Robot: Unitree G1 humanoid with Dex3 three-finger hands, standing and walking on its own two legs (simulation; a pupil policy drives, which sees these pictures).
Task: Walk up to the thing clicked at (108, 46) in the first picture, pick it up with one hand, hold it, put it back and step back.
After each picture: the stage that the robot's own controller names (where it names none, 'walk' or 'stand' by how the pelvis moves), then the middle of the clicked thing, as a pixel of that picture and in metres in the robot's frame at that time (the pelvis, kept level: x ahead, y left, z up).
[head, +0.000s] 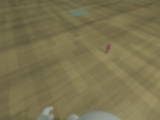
stand; (107, 48) +1.48 -0.31 -0.66
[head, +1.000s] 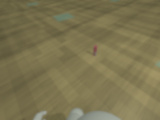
walk; (95, 50) +1.39 +0.05 -0.63
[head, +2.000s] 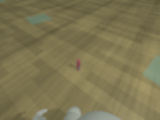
walk; (78, 65) +0.90 +0.25 -0.63
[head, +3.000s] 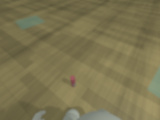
walk; (73, 81) +0.57 +0.24 -0.64
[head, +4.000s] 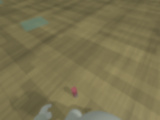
stand; (74, 92) +0.40 +0.22 -0.63
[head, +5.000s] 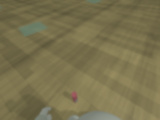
stand; (74, 97) +0.38 +0.20 -0.66
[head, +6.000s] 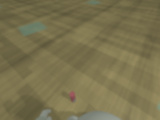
stand; (72, 97) +0.38 +0.22 -0.66
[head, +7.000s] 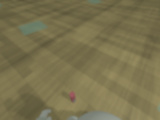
stand; (72, 97) +0.37 +0.22 -0.66
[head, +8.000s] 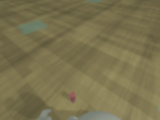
go down; (73, 97) +0.37 +0.22 -0.66
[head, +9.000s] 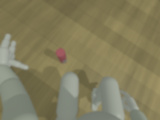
go down; (62, 57) +0.45 +0.25 -0.29
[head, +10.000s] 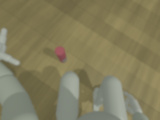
approach; (61, 55) +0.45 +0.25 -0.26
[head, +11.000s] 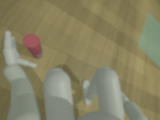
close in; (35, 49) +0.44 +0.29 -0.16
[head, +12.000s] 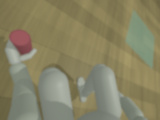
close; (24, 47) +0.43 +0.30 -0.16
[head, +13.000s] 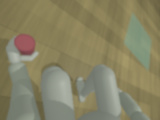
lift; (26, 48) +0.41 +0.30 -0.16
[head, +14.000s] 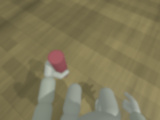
lift; (60, 66) +0.34 +0.21 +0.03
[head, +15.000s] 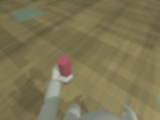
hold; (65, 72) +0.33 +0.18 +0.03
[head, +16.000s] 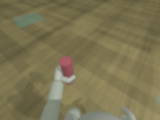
hold; (68, 72) +0.33 +0.17 +0.04
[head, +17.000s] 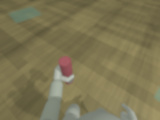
crouch; (67, 72) +0.34 +0.18 +0.01
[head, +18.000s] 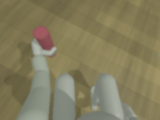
lower; (47, 45) +0.48 +0.25 -0.05
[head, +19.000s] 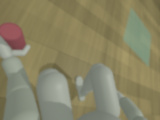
lower; (17, 43) +0.45 +0.32 -0.16
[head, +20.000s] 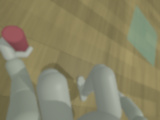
lower; (20, 45) +0.44 +0.32 -0.16
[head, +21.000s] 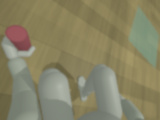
lower; (23, 44) +0.44 +0.31 -0.16
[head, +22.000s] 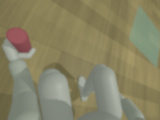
lower; (23, 46) +0.43 +0.31 -0.16
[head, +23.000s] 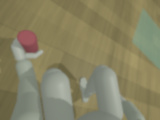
open; (31, 47) +0.43 +0.29 -0.16
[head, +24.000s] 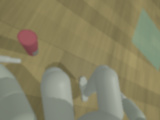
stand; (30, 46) +0.43 +0.30 -0.17
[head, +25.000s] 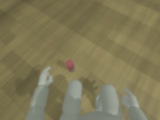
walk; (70, 66) +0.45 +0.22 -0.39
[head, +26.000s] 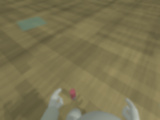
stand; (73, 94) +0.39 +0.20 -0.60
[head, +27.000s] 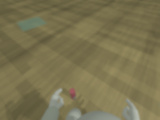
stand; (73, 94) +0.39 +0.21 -0.60
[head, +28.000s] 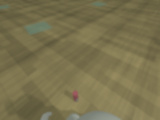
stand; (75, 96) +0.40 +0.19 -0.65
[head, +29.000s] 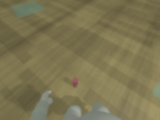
walk; (75, 83) +0.45 +0.16 -0.64
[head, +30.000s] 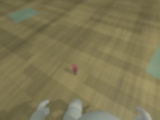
walk; (75, 69) +0.67 +0.26 -0.62
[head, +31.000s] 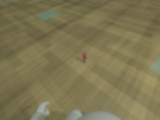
stand; (84, 57) +1.04 +0.19 -0.63
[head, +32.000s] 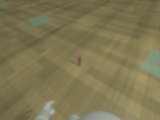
stand; (79, 61) +1.04 +0.24 -0.65
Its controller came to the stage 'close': yes
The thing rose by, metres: 0.69
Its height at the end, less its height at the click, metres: +0.00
